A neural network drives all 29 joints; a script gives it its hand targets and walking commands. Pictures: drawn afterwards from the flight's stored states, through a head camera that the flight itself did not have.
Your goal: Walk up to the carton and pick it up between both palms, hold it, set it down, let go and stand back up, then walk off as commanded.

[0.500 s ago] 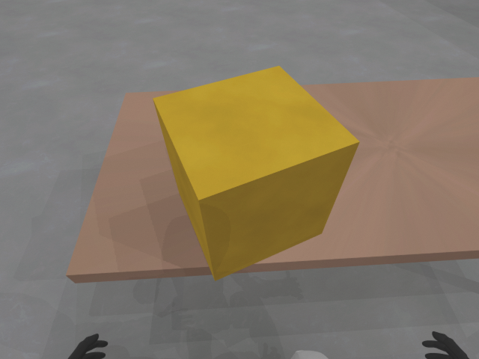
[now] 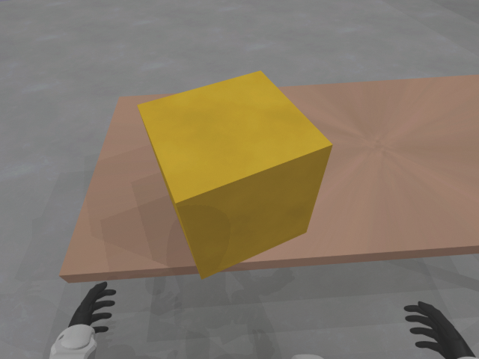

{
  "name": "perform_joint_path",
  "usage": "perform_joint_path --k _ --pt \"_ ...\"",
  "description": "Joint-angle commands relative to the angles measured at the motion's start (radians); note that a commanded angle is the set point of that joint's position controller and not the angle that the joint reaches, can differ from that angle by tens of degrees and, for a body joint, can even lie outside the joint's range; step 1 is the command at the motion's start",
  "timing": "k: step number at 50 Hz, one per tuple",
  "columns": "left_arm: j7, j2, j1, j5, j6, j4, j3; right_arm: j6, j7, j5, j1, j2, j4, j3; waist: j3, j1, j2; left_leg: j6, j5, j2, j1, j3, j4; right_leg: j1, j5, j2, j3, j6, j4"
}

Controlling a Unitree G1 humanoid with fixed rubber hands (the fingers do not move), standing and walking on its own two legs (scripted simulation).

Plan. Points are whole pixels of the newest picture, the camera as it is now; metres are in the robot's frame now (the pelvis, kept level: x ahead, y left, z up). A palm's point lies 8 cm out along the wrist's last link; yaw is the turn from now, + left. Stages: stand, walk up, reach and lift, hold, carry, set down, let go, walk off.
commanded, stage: reach and lift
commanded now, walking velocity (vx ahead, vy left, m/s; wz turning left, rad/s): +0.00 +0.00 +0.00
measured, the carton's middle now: (230, 175) +0.43 +0.04 +0.03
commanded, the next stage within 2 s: none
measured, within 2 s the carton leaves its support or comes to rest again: neither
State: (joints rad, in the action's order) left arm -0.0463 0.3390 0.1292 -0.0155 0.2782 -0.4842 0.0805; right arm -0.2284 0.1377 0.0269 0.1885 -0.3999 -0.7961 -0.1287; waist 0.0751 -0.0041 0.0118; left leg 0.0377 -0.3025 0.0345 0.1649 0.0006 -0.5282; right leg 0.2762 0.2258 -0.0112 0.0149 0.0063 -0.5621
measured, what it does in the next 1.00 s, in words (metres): stands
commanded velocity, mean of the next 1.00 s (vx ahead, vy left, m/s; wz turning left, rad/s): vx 0.00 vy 0.00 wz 0.00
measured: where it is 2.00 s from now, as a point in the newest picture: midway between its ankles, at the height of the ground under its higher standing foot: outside the picture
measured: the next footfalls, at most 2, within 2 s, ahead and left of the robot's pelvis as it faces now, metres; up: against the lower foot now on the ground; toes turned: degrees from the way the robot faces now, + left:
none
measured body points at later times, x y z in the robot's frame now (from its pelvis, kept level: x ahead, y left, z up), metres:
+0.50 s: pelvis +0.00 +0.00 +0.01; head -0.01 -0.01 +0.45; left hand +0.18 +0.27 -0.03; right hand +0.19 -0.28 -0.04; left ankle -0.01 +0.15 -0.73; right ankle +0.05 -0.12 -0.73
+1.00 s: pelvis +0.00 +0.00 +0.01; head +0.00 +0.00 +0.46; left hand +0.19 +0.23 +0.02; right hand +0.22 -0.28 +0.00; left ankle -0.01 +0.15 -0.73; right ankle +0.05 -0.12 -0.73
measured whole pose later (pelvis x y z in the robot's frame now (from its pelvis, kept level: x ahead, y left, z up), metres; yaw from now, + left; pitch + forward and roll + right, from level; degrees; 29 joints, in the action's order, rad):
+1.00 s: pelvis +0.00 +0.00 +0.01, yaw +0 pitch -1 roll +1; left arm -0.22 0.15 0.34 0.05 0.13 0.01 -0.02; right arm -0.18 0.27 -0.31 0.24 -0.47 -0.44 -0.07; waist 0.00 -0.07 0.00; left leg 0.05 -0.26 0.04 0.16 0.00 -0.44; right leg 0.27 0.18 0.00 0.01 0.00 -0.47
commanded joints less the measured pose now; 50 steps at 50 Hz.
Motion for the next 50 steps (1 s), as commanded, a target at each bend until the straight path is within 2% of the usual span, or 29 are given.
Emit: perform_joint_path --k 1,2,4,7,8,10,11,12,16,18,19,22,26,27,29,30,31,33,34,35,36,38,39,40,42,45,47,48,50 --pt "-0.053 0.051 -0.013 0.018 -0.07 0.234 0.091 -0.003 0.01 -0.075 -0.047 -0.138 0.209 -0.014 -0.138 -0.047 0.026 -0.036 0.105 -0.051 0.082 0.087 0.174 -0.243 -0.081 0.025 -0.021 -0.026 0.19" --pt "-0.049 0.028 0.003 0.019 -0.071 0.216 0.088 0.008 0.008 -0.081 -0.016 -0.156 0.204 0.007 -0.104 -0.045 0.072 -0.046 0.063 -0.047 0.082 0.101 0.208 -0.253 -0.051 0.04 -0.031 -0.019 0.213" --pt "-0.048 0.027 0.007 0.024 -0.088 0.23 0.088 0.014 0.003 -0.077 -0.005 -0.141 0.244 0.003 -0.118 -0.038 0.09 -0.05 0.048 -0.059 0.08 0.109 0.197 -0.24 -0.013 0.033 -0.031 -0.01 0.215" --pt "-0.076 0.007 -0.017 0.03 -0.108 0.343 0.062 0.008 0.021 -0.115 -0.028 -0.155 0.24 -0.006 -0.179 -0.027 -0.023 -0.023 0.057 -0.036 0.113 0.081 0.199 -0.281 -0.054 0.036 -0.031 -0.029 0.187" --pt "-0.075 -0.002 0.01 0.034 -0.106 0.28 0.069 0.014 0.02 -0.112 -0.037 -0.149 0.266 0.01 -0.12 -0.049 0.043 -0.03 0.044 -0.038 0.108 0.091 0.211 -0.231 -0.028 0.036 -0.032 -0.03 0.205" --pt "-0.074 -0.033 0.01 0.045 -0.115 0.298 0.047 0.024 0.026 -0.127 -0.034 -0.186 0.264 -0.002 -0.121 -0.026 0.031 -0.029 0.041 -0.031 0.106 0.078 0.226 -0.237 -0.034 0.042 -0.038 -0.035 0.211" --pt "-0.083 -0.015 0.013 0.05 -0.129 0.33 0.052 0.02 0.028 -0.13 -0.026 -0.165 0.27 0.004 -0.155 -0.028 0.015 -0.02 0.07 -0.036 0.106 0.076 0.208 -0.227 -0.052 0.04 -0.034 -0.037 0.203" --pt "-0.094 -0.022 -0.001 0.04 -0.14 0.395 0.056 0.009 0.036 -0.162 -0.043 -0.17 0.309 0.009 -0.209 -0.057 0.001 -0.012 0.114 -0.038 0.103 0.085 0.2 -0.24 -0.095 0.045 -0.033 -0.04 0.189" --pt "-0.108 -0.081 0.057 0.043 -0.139 0.399 0.019 0.031 0.063 -0.186 -0.039 -0.224 0.268 -0.004 -0.097 -0.026 -0.019 -0.008 0.065 -0.011 0.094 0.05 0.255 -0.232 -0.054 0.056 -0.04 -0.064 0.216" --pt "-0.111 -0.093 0.031 0.054 -0.153 0.433 0.015 0.027 0.072 -0.208 -0.077 -0.227 0.337 -0.006 -0.151 -0.042 0.006 -0.029 -0.044 -0.003 0.168 0.055 0.271 -0.281 -0.019 0.067 -0.026 -0.05 0.193" --pt "-0.116 -0.093 0.039 0.054 -0.154 0.442 0.015 0.029 0.07 -0.206 -0.086 -0.218 0.353 0.011 -0.135 -0.054 0.013 -0.03 -0.014 -0.009 0.163 0.06 0.261 -0.268 -0.009 0.057 -0.021 -0.057 0.2" --pt "-0.115 -0.114 0.07 0.058 -0.154 0.409 0.017 0.036 0.067 -0.21 -0.065 -0.216 0.371 0.0 -0.133 -0.036 0.053 -0.028 0.008 -0.034 0.117 0.074 0.231 -0.21 0.003 0.049 -0.006 -0.049 0.225" --pt "-0.133 -0.123 0.071 0.059 -0.176 0.527 0.004 0.034 0.078 -0.233 -0.068 -0.22 0.426 -0.002 -0.178 -0.043 0.032 -0.017 0.052 -0.031 0.11 0.066 0.233 -0.232 -0.03 0.065 -0.013 -0.061 0.216" --pt "-0.135 -0.125 0.103 0.052 -0.182 0.521 0.016 0.023 0.079 -0.245 -0.057 -0.221 0.445 0.011 -0.162 -0.064 0.06 -0.018 0.087 -0.03 0.091 0.066 0.229 -0.229 -0.054 0.06 -0.014 -0.057 0.226" --pt "-0.151 -0.145 0.116 0.044 -0.181 0.586 -0.011 0.031 0.092 -0.274 -0.044 -0.231 0.421 0.011 -0.166 -0.049 -0.005 0.001 0.169 -0.039 0.033 0.051 0.224 -0.181 -0.104 0.066 -0.012 -0.07 0.233" --pt "-0.148 -0.157 0.118 0.05 -0.172 0.577 -0.014 0.034 0.091 -0.279 -0.064 -0.254 0.414 -0.008 -0.135 -0.04 0.023 0.007 0.129 -0.032 0.032 0.047 0.234 -0.183 -0.062 0.075 -0.015 -0.077 0.25" --pt "-0.151 -0.158 0.152 0.051 -0.179 0.585 -0.009 0.026 0.094 -0.284 -0.066 -0.249 0.459 0.003 -0.16 -0.067 0.021 0.002 0.121 -0.029 0.014 0.045 0.218 -0.166 -0.049 0.063 -0.019 -0.071 0.245" --pt "-0.153 -0.181 0.183 0.061 -0.181 0.598 -0.024 0.026 0.099 -0.294 -0.057 -0.259 0.469 0.011 -0.143 -0.055 0.067 0.002 0.164 -0.025 0.018 0.046 0.209 -0.173 -0.099 0.073 -0.017 -0.069 0.245" --pt "-0.16 -0.167 0.147 0.053 -0.193 0.638 -0.005 0.017 0.103 -0.313 -0.064 -0.244 0.49 0.027 -0.178 -0.08 0.058 0.001 0.13 -0.036 0.028 0.058 0.211 -0.19 -0.056 0.062 0.0 -0.071 0.254" --pt "-0.159 -0.165 0.174 0.061 -0.196 0.641 -0.018 0.013 0.098 -0.302 -0.052 -0.255 0.487 0.016 -0.172 -0.055 0.073 -0.006 0.15 -0.035 0.028 0.054 0.195 -0.172 -0.08 0.069 -0.013 -0.065 0.241" --pt "-0.163 -0.185 0.205 0.053 -0.19 0.649 -0.027 0.012 0.1 -0.323 -0.011 -0.25 0.483 0.017 -0.178 -0.07 0.045 0.0 0.179 -0.039 0.036 0.054 0.196 -0.19 -0.104 0.07 -0.01 -0.063 0.236" --pt "-0.161 -0.171 0.167 0.054 -0.194 0.655 -0.011 0.017 0.1 -0.329 -0.034 -0.259 0.492 0.006 -0.162 -0.067 0.077 -0.005 0.128 -0.033 0.03 0.042 0.216 -0.195 -0.057 0.067 -0.005 -0.068 0.25" --pt "-0.178 -0.201 0.164 0.072 -0.204 0.711 -0.046 0.005 0.119 -0.344 -0.05 -0.276 0.494 0.032 -0.176 -0.073 0.023 0.011 0.15 -0.03 0.034 0.04 0.214 -0.135 -0.061 0.077 -0.013 -0.076 0.234" --pt "-0.18 -0.201 0.163 0.067 -0.204 0.715 -0.044 0.005 0.116 -0.34 -0.053 -0.282 0.502 0.004 -0.213 -0.065 0.054 0.004 0.136 -0.034 0.011 0.044 0.199 -0.15 -0.064 0.074 -0.01 -0.076 0.244" --pt "-0.181 -0.226 0.214 0.061 -0.203 0.743 -0.074 0.003 0.123 -0.368 -0.007 -0.277 0.502 0.013 -0.173 -0.055 0.035 0.022 0.247 -0.032 -0.017 0.035 0.199 -0.158 -0.155 0.077 -0.013 -0.078 0.25" --pt "-0.185 -0.236 0.228 0.068 -0.21 0.773 -0.092 -0.012 0.127 -0.381 -0.016 -0.304 0.528 0.015 -0.176 -0.057 0.042 0.024 0.226 -0.031 -0.018 0.022 0.196 -0.129 -0.13 0.083 -0.018 -0.081 0.244" --pt "-0.192 -0.237 0.195 0.066 -0.214 0.773 -0.053 -0.02 0.129 -0.395 -0.032 -0.317 0.554 0.035 -0.169 -0.081 0.067 0.013 0.189 -0.048 0.011 0.05 0.191 -0.143 -0.087 0.07 0.009 -0.069 0.257" --pt "-0.202 -0.245 0.196 0.073 -0.213 0.803 -0.088 -0.016 0.131 -0.392 -0.047 -0.336 0.567 -0.014 -0.168 -0.045 0.072 0.017 0.147 -0.037 -0.01 0.023 0.201 -0.105 -0.06 0.084 -0.01 -0.077 0.249" --pt "-0.212 -0.248 0.165 0.075 -0.227 0.854 -0.08 -0.02 0.149 -0.427 -0.056 -0.312 0.587 0.03 -0.179 -0.079 0.027 0.02 0.142 -0.034 0.006 0.035 0.2 -0.103 -0.06 0.068 0.005 -0.082 0.248"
